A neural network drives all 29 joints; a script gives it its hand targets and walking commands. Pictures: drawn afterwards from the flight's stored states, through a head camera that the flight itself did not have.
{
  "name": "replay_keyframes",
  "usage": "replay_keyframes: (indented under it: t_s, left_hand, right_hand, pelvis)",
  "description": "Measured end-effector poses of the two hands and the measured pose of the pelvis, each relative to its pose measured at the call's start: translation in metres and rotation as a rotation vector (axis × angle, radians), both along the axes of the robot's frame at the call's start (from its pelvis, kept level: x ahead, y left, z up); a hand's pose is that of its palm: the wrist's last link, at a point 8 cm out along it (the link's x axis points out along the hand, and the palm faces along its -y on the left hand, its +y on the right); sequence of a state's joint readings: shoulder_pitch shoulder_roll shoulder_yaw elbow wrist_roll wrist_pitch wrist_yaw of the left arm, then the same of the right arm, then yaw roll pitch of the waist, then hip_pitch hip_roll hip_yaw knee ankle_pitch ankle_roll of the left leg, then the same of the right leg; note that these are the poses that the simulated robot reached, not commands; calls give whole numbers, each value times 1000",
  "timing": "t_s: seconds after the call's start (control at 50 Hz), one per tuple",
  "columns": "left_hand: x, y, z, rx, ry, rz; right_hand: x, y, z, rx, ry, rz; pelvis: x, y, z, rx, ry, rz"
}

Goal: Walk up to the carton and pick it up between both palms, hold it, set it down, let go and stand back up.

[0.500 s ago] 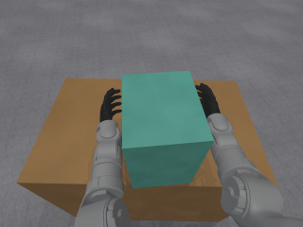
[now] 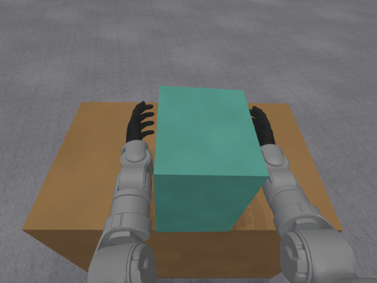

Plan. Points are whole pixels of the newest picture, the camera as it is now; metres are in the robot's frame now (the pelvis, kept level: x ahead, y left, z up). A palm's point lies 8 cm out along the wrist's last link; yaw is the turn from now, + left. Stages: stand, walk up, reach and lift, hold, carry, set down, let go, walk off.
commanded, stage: reach and lift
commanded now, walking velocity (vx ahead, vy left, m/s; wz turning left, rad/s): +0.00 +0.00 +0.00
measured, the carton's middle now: (197, 164) +0.37 +0.03 +0.02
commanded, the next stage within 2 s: none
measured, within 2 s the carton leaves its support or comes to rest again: neither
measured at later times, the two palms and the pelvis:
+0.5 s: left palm (129, 125) +0.37 +0.17 +0.15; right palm (268, 132) +0.39 -0.10 +0.14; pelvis -0.01 +0.01 +0.00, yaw +1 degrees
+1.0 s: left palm (121, 111) +0.36 +0.17 +0.20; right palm (276, 121) +0.37 -0.10 +0.18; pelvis -0.01 +0.01 +0.00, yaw +3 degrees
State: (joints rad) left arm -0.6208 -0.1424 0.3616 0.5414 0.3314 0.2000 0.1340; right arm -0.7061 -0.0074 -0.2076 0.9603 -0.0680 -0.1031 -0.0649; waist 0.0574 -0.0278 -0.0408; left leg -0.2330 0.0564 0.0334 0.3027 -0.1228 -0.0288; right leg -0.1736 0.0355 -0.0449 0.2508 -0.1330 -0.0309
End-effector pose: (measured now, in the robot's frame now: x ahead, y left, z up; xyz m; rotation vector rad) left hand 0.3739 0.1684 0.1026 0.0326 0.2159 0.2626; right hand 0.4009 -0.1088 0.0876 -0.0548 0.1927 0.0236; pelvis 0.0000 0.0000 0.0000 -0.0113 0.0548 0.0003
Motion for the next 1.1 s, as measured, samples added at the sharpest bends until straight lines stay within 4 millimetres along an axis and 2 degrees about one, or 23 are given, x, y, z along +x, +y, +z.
replay_keyframes:
  t_s: [0.2, 0.62, 0.78, 1.1]
  left_hand:
    - [-4, 4, 26, -2, -7, -11]
    - [-6, 4, 60, 14, -32, -56]
    - [-14, 8, 80, 27, -72, -56]
    - [-17, 3, 104, 24, -77, -107]
  right_hand:
    - [-5, 3, 28, 0, -9, -13]
    - [-16, 4, 59, 31, -34, -65]
    - [-20, 7, 83, 55, -75, -62]
    - [-35, 2, 101, 75, -84, -106]
  pelvis:
    - [-5, 1, 1, 3, -54, 9]
    - [-6, 9, 0, 0, -128, 29]
    - [-6, 11, -1, 0, -174, 39]
    - [-14, 15, -2, 0, -198, 41]
